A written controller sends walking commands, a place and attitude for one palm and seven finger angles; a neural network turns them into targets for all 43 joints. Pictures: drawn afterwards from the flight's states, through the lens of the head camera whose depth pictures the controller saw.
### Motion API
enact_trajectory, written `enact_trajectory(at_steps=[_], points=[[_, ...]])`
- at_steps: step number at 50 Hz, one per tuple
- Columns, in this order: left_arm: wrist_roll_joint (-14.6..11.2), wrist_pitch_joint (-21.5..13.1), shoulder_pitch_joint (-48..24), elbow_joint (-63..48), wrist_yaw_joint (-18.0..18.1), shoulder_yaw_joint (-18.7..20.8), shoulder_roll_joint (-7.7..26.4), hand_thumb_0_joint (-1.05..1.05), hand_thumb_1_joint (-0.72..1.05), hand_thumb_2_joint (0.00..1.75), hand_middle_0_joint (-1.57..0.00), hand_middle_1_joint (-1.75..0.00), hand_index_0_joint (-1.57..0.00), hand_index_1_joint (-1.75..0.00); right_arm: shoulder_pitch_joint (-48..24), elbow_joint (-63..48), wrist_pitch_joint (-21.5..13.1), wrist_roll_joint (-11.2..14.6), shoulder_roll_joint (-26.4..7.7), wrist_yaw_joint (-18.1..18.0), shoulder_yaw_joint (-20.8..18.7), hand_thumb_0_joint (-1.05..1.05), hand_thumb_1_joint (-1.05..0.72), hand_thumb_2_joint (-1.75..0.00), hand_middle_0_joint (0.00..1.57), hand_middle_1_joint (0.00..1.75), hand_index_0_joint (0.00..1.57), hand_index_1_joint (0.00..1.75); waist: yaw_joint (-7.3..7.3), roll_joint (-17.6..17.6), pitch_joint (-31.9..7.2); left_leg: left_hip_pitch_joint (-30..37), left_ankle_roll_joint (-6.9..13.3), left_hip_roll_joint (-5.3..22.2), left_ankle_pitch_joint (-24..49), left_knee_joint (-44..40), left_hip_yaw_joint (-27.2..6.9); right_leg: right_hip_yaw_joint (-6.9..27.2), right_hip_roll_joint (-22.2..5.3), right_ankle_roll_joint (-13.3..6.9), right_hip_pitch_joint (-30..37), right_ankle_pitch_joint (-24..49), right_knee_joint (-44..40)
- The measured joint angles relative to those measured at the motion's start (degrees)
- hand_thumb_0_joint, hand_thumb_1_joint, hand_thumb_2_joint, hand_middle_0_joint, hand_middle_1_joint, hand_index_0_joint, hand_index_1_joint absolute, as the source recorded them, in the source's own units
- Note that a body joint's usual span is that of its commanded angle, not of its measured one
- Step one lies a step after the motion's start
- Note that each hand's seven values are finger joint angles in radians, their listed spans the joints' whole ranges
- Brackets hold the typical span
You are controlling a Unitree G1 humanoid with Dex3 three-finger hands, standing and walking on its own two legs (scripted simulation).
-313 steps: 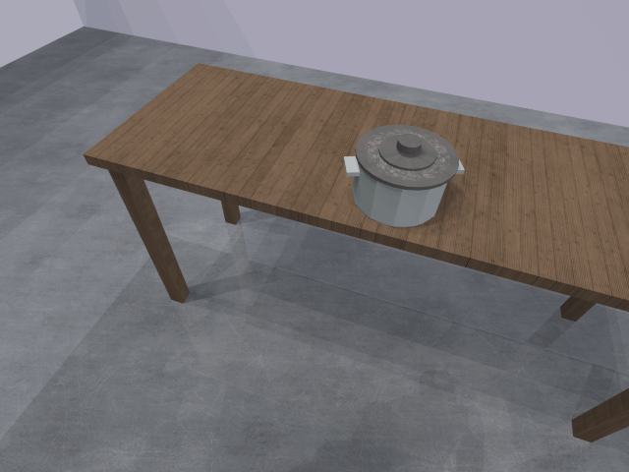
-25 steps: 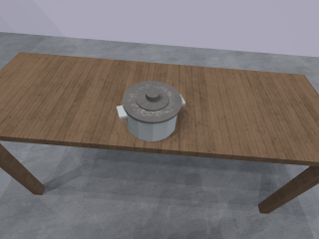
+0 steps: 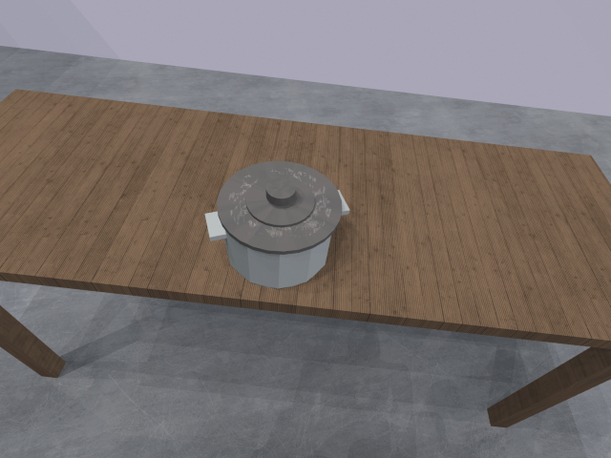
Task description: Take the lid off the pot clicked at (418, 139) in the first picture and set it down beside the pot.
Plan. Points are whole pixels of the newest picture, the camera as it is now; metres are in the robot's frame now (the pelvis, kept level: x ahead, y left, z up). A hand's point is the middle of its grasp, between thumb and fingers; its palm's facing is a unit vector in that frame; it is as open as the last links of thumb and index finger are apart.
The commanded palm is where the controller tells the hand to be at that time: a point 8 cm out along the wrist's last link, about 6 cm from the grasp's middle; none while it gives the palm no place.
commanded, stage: shuffle to correct the standing spot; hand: left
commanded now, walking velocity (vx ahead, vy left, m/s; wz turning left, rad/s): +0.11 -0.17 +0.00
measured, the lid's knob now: (280, 191) +0.49 +0.08 +0.06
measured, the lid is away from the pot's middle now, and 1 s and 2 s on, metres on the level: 0.00 0.00 0.00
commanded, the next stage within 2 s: come to a stop and stand still in 0.10 s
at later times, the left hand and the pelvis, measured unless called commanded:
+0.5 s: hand out of the picture +0.10 +0.12 -0.18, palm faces +0.04 -0.98 -0.19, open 7.3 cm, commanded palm none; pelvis +0.06 -0.06 +0.00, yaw +0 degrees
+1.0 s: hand out of the picture +0.07 +0.15 -0.15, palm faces +0.01 -0.96 -0.28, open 7.4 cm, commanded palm none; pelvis +0.03 -0.05 +0.00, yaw -1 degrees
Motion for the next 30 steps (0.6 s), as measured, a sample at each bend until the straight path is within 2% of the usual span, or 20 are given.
enact_trajectory(at_steps=[2,6,8,11,13,14,16,17,19,21,23,26,30], points=[[-0.07,0.37,-0.58,0.49,-0.06,-0.04,-0.15,0.01,0.9,0.9,-0.2,-0.3,-0.2,-0.3,-0.91,-0.19,-0.63,-0.24,-0.04,-0.33,-0.15,0.01,-0.92,-0.9,0.2,0.3,0.2,0.3,-0.1,-0.93,0.38,0.71,-0.13,-0.19,-0.24,-0.39,0.54,-0.22,-0.52,0.07,-2.31,0.55,5.22],[-0.02,1.93,-3.61,-0.49,-0.37,0.29,-0.28,0.01,0.9,0.9,-0.2,-0.3,-0.2,-0.3,-0.63,-1.9,-1.34,-0.95,-0.3,-0.64,-0.3,0.01,-0.91,-0.9,0.2,0.3,0.2,0.3,-1.18,0.09,1.43,3.15,-0.13,0.83,0.84,-3.5,0.29,-0.62,-0.53,-0.07,-11.4,-7.08,23.65],[0.05,2.24,-5.87,-2.3,-0.62,0.81,0.11,0.01,0.91,0.9,-0.2,-0.3,-0.2,-0.3,-0.02,-2.19,-1.16,-1.23,-0.34,-0.53,-0.35,0.0,-0.91,-0.9,0.2,0.3,0.2,0.3,-1.27,0.98,2.19,4.16,-0.86,1.56,1.53,-5.21,-0.4,-0.48,-1.32,-0.23,-15.1,-7.92,26.96],[0.0,2.03,-8.18,-5.04,-0.88,1.79,1.73,0.02,0.93,0.9,-0.2,-0.3,-0.2,-0.3,0.59,-1.94,-0.17,-1.41,-0.63,-0.1,-0.42,0.0,-0.91,-0.9,0.2,0.3,0.2,0.3,-0.72,2.59,3.08,5.09,-2.45,3.18,1.35,-5.92,-1.27,-0.59,-3.08,0.07,-16.73,-4.44,20.28],[-0.18,0.98,-8.72,-6.83,-1.12,2.15,2.83,0.02,0.93,0.9,-0.2,-0.3,-0.2,-0.3,0.93,-1.88,0.64,-1.12,-0.99,0.25,-0.54,0.0,-0.9,-0.9,0.2,0.3,0.2,0.3,-0.1,3.37,3.35,4.69,-3.58,4.24,-0.67,-3.2,-1.7,-0.74,-3.87,0.56,-14.48,3.29,9.58],[-0.14,0.14,-8.52,-7.73,-1.03,2.27,3.86,0.02,0.93,0.9,-0.2,-0.3,-0.2,-0.3,1.19,-2.09,0.96,-0.83,-0.82,0.4,-0.57,0.0,-0.9,-0.9,0.21,0.3,0.2,0.3,0.06,2.29,3.18,3.3,-3.46,3.75,-2.12,0.23,-1.4,0.46,-4.93,0.68,-13.3,9.42,4.78],[-0.09,-0.79,-9.38,-7.29,-0.32,2.34,3.89,0.02,0.93,0.9,-0.2,-0.3,-0.2,-0.3,-0.3,-2.1,2.04,-0.16,-1.75,0.37,-0.76,0.0,-0.9,-0.9,0.21,0.3,0.2,0.3,-0.05,3.49,4.25,-0.05,-2.4,3.99,-7.07,9.4,-3.01,-0.37,-4.06,2.6,-13.39,9.25,7.09],[0.12,-0.69,-9.64,-6.91,-0.14,1.99,3.57,0.01,0.92,0.9,-0.2,-0.3,-0.19,-0.3,-1.07,-2.22,2.3,0.03,-2.3,0.29,-0.94,0.0,-0.9,-0.9,0.2,0.3,0.2,0.3,-0.41,4.23,4.53,-1.33,-2.03,3.73,-8.53,11.93,-3.47,-1.06,-3.58,2.87,-12.79,7.8,7.45],[0.45,-0.08,-9.7,-6.47,0.05,1.41,2.89,0.01,0.92,0.9,-0.19,-0.3,-0.19,-0.3,-2.46,-2.93,2.51,0.3,-2.91,0.17,-1.14,0.0,-0.9,-0.9,0.2,0.3,0.2,0.3,-0.66,4.39,4.4,-3.14,-1.65,2.5,-9.02,13.21,-2.2,-1.42,-3.17,2.83,-11.79,6.5,6.7],[0.57,0.58,-9.76,-6.24,0.3,0.95,2.3,0.01,0.92,0.9,-0.19,-0.3,-0.19,-0.3,-3.82,-3.86,2.19,0.59,-3.0,0.16,-1.0,0.0,-0.91,-0.9,0.2,0.3,0.2,0.3,-0.74,3.58,4.34,-3.15,-1.53,1.26,-5.59,8.32,-0.04,-1.16,-2.97,2.79,-11.02,6.79,5.58],[0.23,1.26,-9.97,-6.13,0.36,0.54,2.0,0.01,0.91,0.9,-0.2,-0.3,-0.19,-0.3,-4.81,-4.6,1.38,0.85,-2.53,0.17,-0.77,0.0,-0.91,-0.9,0.2,0.3,0.2,0.3,-0.44,2.03,4.62,-1.28,-0.58,0.25,2.16,1.76,1.36,-0.48,-3.07,2.87,-10.42,6.92,5.37],[-0.17,2.41,-10.43,-5.77,1.04,0.65,2.07,0.01,0.93,0.9,-0.2,-0.3,-0.2,-0.3,-5.05,-5.63,0.96,0.61,-1.85,-0.15,-0.47,0.0,-0.92,-0.9,0.2,0.3,0.2,0.3,0.42,-0.29,3.96,0.91,0.91,-0.83,3.31,-1.76,2.59,0.8,-3.83,3.16,-9.27,7.54,3.53],[-0.15,2.19,-11.11,-6.7,0.89,0.23,2.06,0.01,0.94,0.9,-0.2,-0.3,-0.2,-0.3,-5.52,-7.02,1.36,0.48,-2.46,-0.27,-0.39,0.0,-0.92,-0.9,0.2,0.3,0.2,0.3,1.22,0.76,3.91,1.58,1.04,-1.23,4.45,-4.23,2.14,0.33,-4.16,3.22,-8.33,8.98,0.95]])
